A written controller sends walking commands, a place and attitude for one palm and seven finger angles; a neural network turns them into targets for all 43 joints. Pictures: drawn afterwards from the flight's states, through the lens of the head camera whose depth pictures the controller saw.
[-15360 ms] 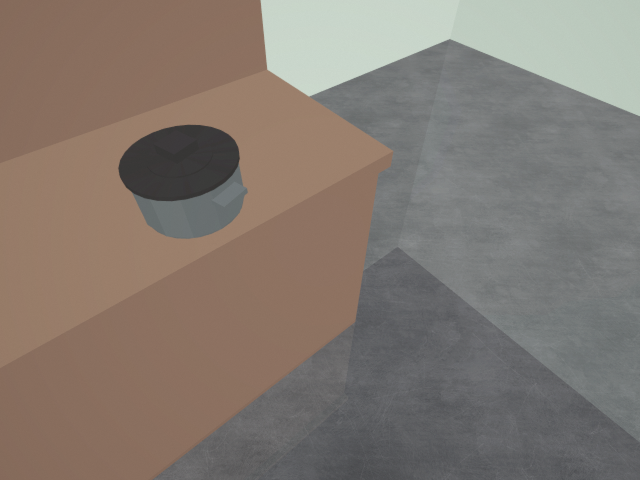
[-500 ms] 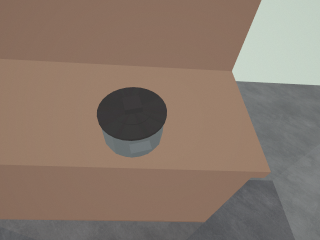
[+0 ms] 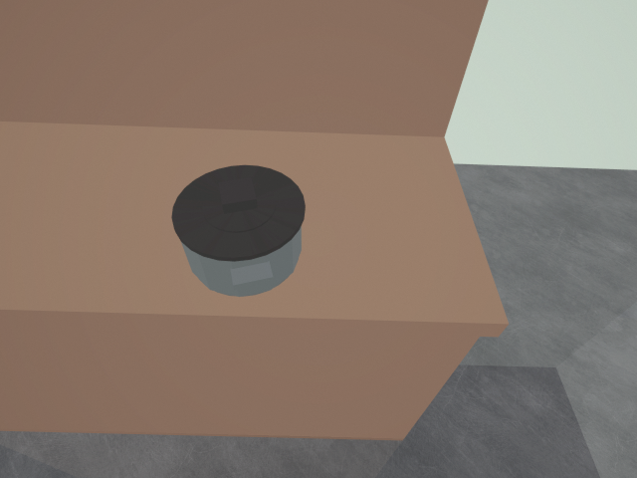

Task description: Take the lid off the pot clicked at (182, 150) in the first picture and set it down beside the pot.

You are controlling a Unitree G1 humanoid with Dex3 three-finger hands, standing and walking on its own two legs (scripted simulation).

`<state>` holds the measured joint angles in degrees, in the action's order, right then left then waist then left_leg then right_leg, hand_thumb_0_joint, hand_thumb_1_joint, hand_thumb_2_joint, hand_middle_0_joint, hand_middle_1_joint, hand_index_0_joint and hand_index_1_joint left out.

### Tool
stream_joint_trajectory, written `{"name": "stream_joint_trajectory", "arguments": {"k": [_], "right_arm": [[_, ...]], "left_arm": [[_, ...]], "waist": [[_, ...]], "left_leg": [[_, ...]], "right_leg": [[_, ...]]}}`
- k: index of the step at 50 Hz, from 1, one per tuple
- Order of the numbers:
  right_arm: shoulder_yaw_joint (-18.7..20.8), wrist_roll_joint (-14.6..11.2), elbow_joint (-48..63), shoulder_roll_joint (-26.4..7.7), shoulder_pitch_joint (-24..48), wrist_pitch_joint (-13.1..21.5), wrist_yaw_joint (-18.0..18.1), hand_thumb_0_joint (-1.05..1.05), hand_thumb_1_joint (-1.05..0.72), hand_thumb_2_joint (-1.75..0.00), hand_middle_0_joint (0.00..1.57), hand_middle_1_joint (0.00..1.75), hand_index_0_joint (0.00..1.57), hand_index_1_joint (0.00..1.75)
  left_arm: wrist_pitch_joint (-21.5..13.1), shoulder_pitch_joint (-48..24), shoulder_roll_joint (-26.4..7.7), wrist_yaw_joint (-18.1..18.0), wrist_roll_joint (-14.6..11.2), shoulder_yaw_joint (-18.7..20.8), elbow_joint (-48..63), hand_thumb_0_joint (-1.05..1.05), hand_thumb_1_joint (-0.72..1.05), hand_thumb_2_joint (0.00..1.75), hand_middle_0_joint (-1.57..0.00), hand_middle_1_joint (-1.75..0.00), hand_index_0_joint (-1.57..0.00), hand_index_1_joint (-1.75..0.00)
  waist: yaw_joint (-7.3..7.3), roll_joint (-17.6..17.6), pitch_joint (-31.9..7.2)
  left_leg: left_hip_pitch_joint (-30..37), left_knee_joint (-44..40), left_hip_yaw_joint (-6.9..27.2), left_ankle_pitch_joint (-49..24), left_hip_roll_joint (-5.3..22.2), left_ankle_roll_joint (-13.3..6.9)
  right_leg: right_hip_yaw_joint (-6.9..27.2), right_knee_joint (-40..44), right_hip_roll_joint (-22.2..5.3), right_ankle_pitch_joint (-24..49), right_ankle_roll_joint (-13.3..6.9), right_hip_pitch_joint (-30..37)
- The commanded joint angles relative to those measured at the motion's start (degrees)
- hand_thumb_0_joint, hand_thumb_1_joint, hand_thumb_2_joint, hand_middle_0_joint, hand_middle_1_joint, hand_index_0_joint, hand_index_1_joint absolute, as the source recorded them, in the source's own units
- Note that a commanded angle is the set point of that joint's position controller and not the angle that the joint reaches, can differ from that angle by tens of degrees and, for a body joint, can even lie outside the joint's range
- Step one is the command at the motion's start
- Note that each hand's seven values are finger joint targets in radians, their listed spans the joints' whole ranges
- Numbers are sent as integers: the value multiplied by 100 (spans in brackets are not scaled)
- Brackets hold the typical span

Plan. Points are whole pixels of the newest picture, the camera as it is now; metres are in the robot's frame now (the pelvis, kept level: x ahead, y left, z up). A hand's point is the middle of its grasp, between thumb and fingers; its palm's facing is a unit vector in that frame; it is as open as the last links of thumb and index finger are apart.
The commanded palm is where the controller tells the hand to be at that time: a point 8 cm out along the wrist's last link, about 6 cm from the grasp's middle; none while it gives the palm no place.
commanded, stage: come to a stop and stand still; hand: left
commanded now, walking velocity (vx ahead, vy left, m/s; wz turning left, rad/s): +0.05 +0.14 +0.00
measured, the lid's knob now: (237, 195) +0.45 +0.14 +0.11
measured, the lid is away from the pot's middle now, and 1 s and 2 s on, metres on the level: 0.00 0.00 0.00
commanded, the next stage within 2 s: look again from close up in 0.88 s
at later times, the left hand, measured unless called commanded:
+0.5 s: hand out of the picture +0.04 +0.26 -0.18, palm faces +0.02 -0.98 -0.22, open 7.4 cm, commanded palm none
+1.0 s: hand out of the picture +0.04 +0.26 -0.18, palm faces +0.02 -0.98 -0.18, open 7.4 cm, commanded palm none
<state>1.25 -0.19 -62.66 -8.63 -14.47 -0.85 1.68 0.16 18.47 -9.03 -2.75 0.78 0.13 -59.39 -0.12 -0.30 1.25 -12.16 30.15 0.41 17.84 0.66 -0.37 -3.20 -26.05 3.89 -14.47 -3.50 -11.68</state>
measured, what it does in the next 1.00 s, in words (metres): shifts its weight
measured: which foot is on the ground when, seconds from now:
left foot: down 0.00-1.00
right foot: down 0.00-1.00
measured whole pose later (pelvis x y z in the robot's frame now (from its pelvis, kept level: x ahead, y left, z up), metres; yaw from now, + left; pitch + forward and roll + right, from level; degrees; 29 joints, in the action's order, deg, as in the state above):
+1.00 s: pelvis +0.03 +0.09 +0.00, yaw -1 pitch -1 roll -1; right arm -0.5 0.4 -61.1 -8.7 -16.5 1.4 2.4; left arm 1.1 15.7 -8.9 -3.1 0.5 0.0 -60.8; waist 0.1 1.1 2.9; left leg -6.9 25.9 -2.7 18.5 -7.1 -7.8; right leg 0.6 -28.5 -4.0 -17.9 2.1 -9.9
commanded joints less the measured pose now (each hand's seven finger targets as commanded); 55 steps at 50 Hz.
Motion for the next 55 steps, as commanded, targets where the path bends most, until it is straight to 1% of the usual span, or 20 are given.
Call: {"name": "stream_joint_trajectory", "arguments": {"k": [1, 5, 9, 10, 11, 12, 13, 14, 15, 17, 18, 19, 21, 27, 30, 32, 34, 41, 47, 55], "right_arm": [[-38, 26, 18, -234, -583, 45, 9, 0, -90, -90, 20, 30, 20, 30], [-65, 33, -9, -191, -735, 106, 14, 0, -90, -90, 20, 30, 20, 30], [-107, 29, 9, -209, -701, 250, 31, 0, -90, -90, 20, 30, 20, 30], [-34, 8, 502, -484, 140, 289, 42, 0, -90, -90, 20, 30, 20, 30], [-59, 32, 639, -258, -445, 167, 8, 0, -90, -90, 20, 30, 20, 30], [3, 76, 625, -253, -573, 88, -31, 0, -90, -90, 20, 30, 20, 30], [28, 76, 714, -262, -594, 65, -34, 0, -90, -90, 20, 30, 20, 30], [25, 89, 708, -264, -671, 78, -46, 0, -90, -90, 20, 30, 20, 30], [5, 98, 681, -259, -739, 121, -57, 0, -90, -90, 20, 30, 20, 30], [-24, 136, 713, -433, -714, 226, -47, 0, -90, -90, 20, 30, 20, 30], [-27, 131, 744, -561, -664, 249, -17, 0, -90, -90, 20, 30, 20, 30], [-24, 118, 762, -634, -611, 260, 18, 0, -90, -90, 20, 30, 20, 30], [-36, 105, 771, -663, -578, 272, 44, 0, -90, -90, 20, 30, 20, 30], [-46, 106, 652, -692, -569, 296, 59, 0, -90, -90, 20, 30, 20, 30], [-33, 111, 576, -768, -634, 301, 91, 0, -90, -90, 20, 30, 20, 30], [-39, 106, 547, -746, -671, 308, 102, 0, -90, -90, 20, 30, 20, 30], [-39, 107, 515, -773, -656, 297, 116, 0, -90, -90, 20, 30, 20, 30], [-54, 93, 423, -753, -586, 280, 126, 0, -90, -90, 20, 30, 20, 30], [-50, 82, 330, -698, -571, 290, 125, 0, -90, -90, 20, 30, 20, 30], [-60, 70, 231, -643, -585, 281, 126, 0, -90, -90, 20, 30, 20, 30]], "left_arm": [[-128, 275, -865, -34, -14, 156, 237, 0, 90, 90, -20, -30, -20, -30], [-135, 277, -836, -26, -22, 191, 242, 0, 90, 90, -20, -30, -20, -30], [-147, 378, -599, -9, -50, 108, 188, 0, 90, 90, -20, -30, -20, -30], [-282, 890, -737, -229, 5, 157, -194, 0, 90, 90, -20, -30, -20, -30], [-343, 649, -1020, -157, 21, 145, 106, 0, 90, 90, -20, -30, -20, -30], [-307, 288, -1053, -77, -3, 173, 208, 0, 90, 90, -20, -30, -20, -30], [-264, 136, -1001, -56, 7, 198, 359, 0, 90, 90, -20, -30, -20, -30], [-236, -88, -903, -58, 18, 188, 409, 0, 90, 90, -20, -30, -20, -30], [-225, -192, -750, -54, 7, 153, 438, 0, 90, 90, -20, -30, -20, -30], [-141, -129, -579, -15, -10, 118, 402, 0, 90, 90, -20, -30, -20, -30], [-95, 13, -465, -24, 0, 85, 343, 0, 90, 90, -20, -30, -20, -30], [-75, 108, -346, -32, 12, 46, 283, 0, 90, 90, -20, -30, -20, -30], [-59, 155, -311, -38, 5, 19, 202, 0, 90, 90, -20, -30, -20, -30], [-16, 18, -491, -21, -21, 70, 259, 0, 90, 90, -20, -30, -20, -30], [12, -21, -478, -44, -21, 71, 261, 0, 90, 90, -20, -30, -20, -30], [18, -59, -533, -49, -29, 74, 285, 0, 90, 90, -20, -30, -20, -30], [33, -77, -528, -60, -35, 74, 264, 0, 90, 90, -20, -30, -20, -30], [44, 38, -540, -58, -35, 67, 126, 0, 90, 90, -20, -30, -20, -30], [29, 99, -549, -58, -35, 76, 98, 0, 90, 90, -20, -30, -20, -30], [27, 199, -472, -57, -28, 55, -34, 0, 90, 90, -20, -30, -20, -30]], "waist": [[26, 446, 438], [38, 138, 323], [138, -339, 118], [311, -128, 261], [-32, 201, -363], [-52, -4, -764], [-113, 177, -614], [-229, 212, -240], [-246, 48, 112], [-63, -892, 178], [15, -1018, 243], [96, -781, 306], [135, -287, 335], [106, -7, 211], [44, -284, 131], [57, -236, 15], [42, -264, 45], [54, -174, 107], [73, -98, 27], [56, -156, 177]], "left_leg": [[-388, -50, -11, -3, 134, 10], [-255, -366, 60, -386, 217, -4], [1, -775, 409, -1505, 510, -131], [-368, 503, -74, -661, 252, 113], [-557, 731, 171, 515, 91, -15], [-482, 819, 60, 542, 82, 20], [-322, 729, 15, 422, 67, 19], [-153, 368, 20, 197, 65, -5], [-111, -75, 200, -71, 141, -66], [-411, -636, 936, -976, 596, -335], [-541, -917, 1302, -1401, 856, -468], [-555, -995, 1423, -1781, 932, -551], [-474, -979, 1286, -1866, 849, -510], [17, -1020, 1137, -2164, 667, -305], [427, -1028, 1116, -2873, 708, -176], [733, -927, 1078, -3634, 747, -185], [798, -909, 1045, -3793, 747, -163], [663, -872, 831, -3441, 565, -29], [725, -790, 758, -3461, 539, -169], [570, -893, 697, -2832, 494, -215]], "right_leg": [[1777, 1485, -1513, -88, 126, -19], [1509, 1167, -1457, 437, -1, 95], [897, 555, -1104, 1267, 4, 237], [1363, 481, -1492, 4511, 426, 325], [1707, 493, -1895, 3128, 21, 602], [1743, 511, -1985, 1825, -500, 649], [1580, 607, -1821, 434, -565, 59], [1404, 555, -1673, -199, -463, -502], [1196, 364, -1402, -329, -302, -833], [551, -307, -809, -139, -14, -587], [226, -602, -602, -329, 99, -434], [175, -661, -516, -450, 144, -367], [254, -497, -587, -330, 137, -240], [350, -362, -730, 92, 126, -230], [352, -465, -733, -76, 170, -366], [332, -492, -734, -161, 192, -421], [365, -481, -762, -243, 210, -426], [465, -255, -878, 446, 178, -77], [445, -189, -909, 738, 181, 53], [489, -49, -979, 755, 206, 100]]}}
